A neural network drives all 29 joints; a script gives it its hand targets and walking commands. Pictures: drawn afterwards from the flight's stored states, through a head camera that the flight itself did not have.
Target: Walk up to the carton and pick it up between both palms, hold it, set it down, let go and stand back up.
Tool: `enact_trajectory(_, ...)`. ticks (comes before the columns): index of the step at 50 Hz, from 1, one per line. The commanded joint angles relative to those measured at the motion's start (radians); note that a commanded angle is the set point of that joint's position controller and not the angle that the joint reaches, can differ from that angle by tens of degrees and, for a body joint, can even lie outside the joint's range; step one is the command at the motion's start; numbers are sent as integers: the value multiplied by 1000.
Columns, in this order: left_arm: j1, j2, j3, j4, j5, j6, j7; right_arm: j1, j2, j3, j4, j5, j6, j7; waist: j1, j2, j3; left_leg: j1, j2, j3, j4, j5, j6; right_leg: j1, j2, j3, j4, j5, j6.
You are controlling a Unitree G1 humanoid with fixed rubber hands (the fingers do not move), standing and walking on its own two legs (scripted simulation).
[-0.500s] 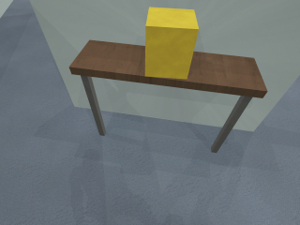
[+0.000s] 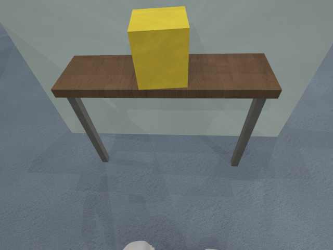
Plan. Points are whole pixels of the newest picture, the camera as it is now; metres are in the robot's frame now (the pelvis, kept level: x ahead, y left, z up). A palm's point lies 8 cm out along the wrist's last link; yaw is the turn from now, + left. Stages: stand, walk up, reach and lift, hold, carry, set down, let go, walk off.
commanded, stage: walk up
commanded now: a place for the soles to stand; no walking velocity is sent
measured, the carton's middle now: (160, 49) +0.84 +0.02 +0.05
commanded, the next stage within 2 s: none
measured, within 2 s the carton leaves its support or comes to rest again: neither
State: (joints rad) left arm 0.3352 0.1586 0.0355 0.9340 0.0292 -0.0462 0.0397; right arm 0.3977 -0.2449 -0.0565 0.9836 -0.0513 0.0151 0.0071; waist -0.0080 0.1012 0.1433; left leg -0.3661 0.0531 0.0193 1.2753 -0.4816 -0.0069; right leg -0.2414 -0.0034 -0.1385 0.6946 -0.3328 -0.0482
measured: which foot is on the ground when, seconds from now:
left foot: up 0.00-0.26, down 0.28-0.66, up 0.68-0.98, down 1.00-1.00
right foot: down 0.00-0.30, up 0.32-0.62, down 0.64-1.00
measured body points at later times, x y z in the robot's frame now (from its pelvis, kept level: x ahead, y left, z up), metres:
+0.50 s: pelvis +0.11 +0.06 +0.00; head +0.11 +0.08 +0.45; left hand +0.18 +0.33 -0.13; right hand +0.15 -0.21 -0.12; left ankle +0.16 +0.19 -0.71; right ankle +0.13 -0.06 -0.66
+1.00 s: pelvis +0.24 +0.10 +0.00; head +0.25 +0.08 +0.45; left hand +0.30 +0.38 -0.10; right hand +0.34 -0.17 -0.11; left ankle +0.33 +0.22 -0.71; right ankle +0.23 -0.07 -0.71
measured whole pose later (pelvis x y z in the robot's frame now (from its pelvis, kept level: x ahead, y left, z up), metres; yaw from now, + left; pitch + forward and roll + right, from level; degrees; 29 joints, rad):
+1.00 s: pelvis +0.24 +0.10 +0.00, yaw -4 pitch -4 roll -2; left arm 0.43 0.29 0.04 0.68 0.04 -0.05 0.00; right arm 0.31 -0.29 -0.04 0.63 -0.02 -0.02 0.06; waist 0.04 0.08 0.09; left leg -0.42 0.10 0.02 0.74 -0.34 -0.01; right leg -0.25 -0.08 -0.06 0.68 -0.36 0.03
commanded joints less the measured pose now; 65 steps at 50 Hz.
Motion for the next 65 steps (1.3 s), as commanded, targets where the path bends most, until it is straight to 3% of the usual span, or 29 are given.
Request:
enact_trajectory(1,60,185,32,-50,7,-31,-5,117,-42,-18,-72,-4,-17,18,4,-202,69,-122,64,-63,-55,86,-23,-71,-329,423,-520,-164,-176)
enact_trajectory(7,146,233,47,-65,12,-38,-21,-85,-48,-20,-196,8,-36,26,49,-212,79,-171,84,-21,-388,144,-10,38,-291,301,-477,10,-178)
enact_trajectory(10,141,252,53,-99,11,-30,-35,-93,-50,-18,-231,15,-49,32,45,-240,44,-81,65,18,-518,120,0,19,-274,248,-430,-18,-188)
enact_trajectory(14,79,250,42,-141,-4,-6,-47,94,-65,-33,-225,12,-78,23,-56,-179,-14,269,-36,109,-708,195,25,-194,-207,170,-214,-158,-126)
enact_trajectory(15,83,204,22,-155,-6,1,-52,191,-102,-47,-206,4,-88,16,-98,-92,-50,398,-28,58,-741,163,39,-285,-154,138,-44,-206,-100)
enact_trajectory(16,81,136,-1,-201,-23,7,-63,229,-214,-67,-212,3,-96,7,-114,174,-50,392,227,-392,-976,-163,126,-422,-15,5,283,-246,-12)
enact_trajectory(17,95,197,16,-234,-7,15,-59,231,-290,-87,-208,22,-83,-6,-117,167,-43,316,376,-660,-1089,-350,227,-468,-12,118,504,-314,3)
enact_trajectory(18,70,216,24,-266,-4,20,-55,160,-281,-79,-235,35,-74,-19,-100,67,9,250,414,-670,-1096,-353,290,-490,-33,180,581,-270,13)
enact_trajectory(20,59,210,32,-271,4,15,-56,55,-240,-64,-261,29,-73,-25,-61,17,34,176,379,-500,-1069,-254,304,-486,-60,219,594,-189,28)
enact_trajectory(22,110,203,31,-264,9,9,-63,-15,-216,-50,-271,25,-81,-21,-19,53,-8,94,345,-364,-1061,-184,279,-380,-93,225,501,-143,51)
enact_trajectory(27,60,195,34,-311,-2,15,-85,-33,-224,-32,-266,15,-80,-14,-12,91,32,-4,331,-188,-1051,-157,261,-275,-90,164,227,-92,50)
enact_trajectory(28,78,192,36,-311,-7,11,-86,-48,-231,-32,-274,14,-78,-10,1,110,18,-24,321,-145,-1020,-156,249,-212,-79,149,175,-58,40)
enact_trajectory(31,216,202,59,-292,0,-7,-80,-97,-199,-5,-290,18,-48,1,81,35,-4,-227,234,0,-826,-326,179,126,9,55,8,74,18)
enact_trajectory(32,290,229,75,-278,5,-15,-75,-62,-162,11,-282,10,-34,7,105,-65,-40,-277,182,51,-642,-407,144,223,28,86,-2,2,18)
enact_trajectory(33,323,293,91,-296,10,-20,-64,-47,-113,31,-311,9,-25,15,134,-273,-35,-357,109,126,-355,-380,96,207,-108,343,-166,-279,-21)
enact_trajectory(34,361,395,110,-311,-7,-21,-46,-55,-118,17,-354,17,-13,24,142,-335,-57,-413,5,72,-52,-231,29,123,-371,915,-505,-642,-123)
enact_trajectory(35,298,399,110,-320,-30,-14,-24,-57,-177,3,-362,11,-1,21,110,-224,18,-447,50,-20,63,-131,15,76,-435,1034,-589,-729,-160)
enact_trajectory(39,111,312,64,-346,6,-31,-7,0,-186,-12,-350,6,-11,22,44,-186,-6,-321,101,-83,21,32,-12,-6,-377,686,-464,-338,-208)
enact_trajectory(43,80,302,61,-326,11,-40,-17,-29,-158,-14,-383,19,-19,40,36,-279,-3,-253,102,-69,-217,70,-24,-11,-305,457,-414,-96,-205)
enact_trajectory(46,72,309,63,-329,14,-33,-28,-39,-133,-10,-405,28,-33,50,35,-317,-12,-142,73,-22,-420,79,-11,-50,-271,345,-367,-56,-188)
enact_trajectory(48,53,312,65,-341,9,-20,-38,19,-125,-18,-398,34,-47,46,3,-307,-59,51,25,37,-571,132,3,-133,-238,264,-288,-79,-154)
enact_trajectory(50,37,255,43,-350,3,-1,-47,165,-141,-41,-359,20,-70,36,-69,-167,-106,315,-74,130,-676,196,16,-288,-148,162,-64,-226,-97)
enact_trajectory(51,67,197,23,-366,0,4,-54,226,-204,-60,-359,19,-80,28,-94,29,-142,389,26,-58,-781,58,47,-367,-77,84,185,-272,-52)
enact_trajectory(52,83,162,12,-403,-19,9,-60,238,-335,-81,-379,14,-81,18,-105,233,-140,374,347,-622,-1015,-279,176,-531,27,53,464,-324,16)
enact_trajectory(53,41,229,32,-426,-7,21,-54,203,-342,-88,-373,36,-68,1,-107,95,-89,285,451,-762,-1081,-379,268,-547,-26,171,580,-303,22)
enact_trajectory(54,-2,236,33,-429,5,30,-54,160,-298,-69,-386,39,-67,-11,-92,-16,-8,237,435,-702,-1062,-303,288,-589,-40,215,628,-219,31)
enact_trajectory(55,2,231,32,-417,8,30,-54,124,-277,-59,-388,31,-68,-20,-73,-5,-2,211,391,-577,-1035,-209,275,-593,-60,205,637,-174,33)
enact_trajectory(59,33,207,26,-394,13,24,-69,39,-212,-30,-392,16,-83,-21,-33,57,-36,135,321,-338,-995,50,268,-468,-95,168,472,-98,59)
enact_trajectory(65,-29,197,21,-397,-7,21,-95,9,-237,-24,-384,15,-76,-18,-24,116,-27,44,271,-154,-965,181,237,-208,-74,97,140,14,42)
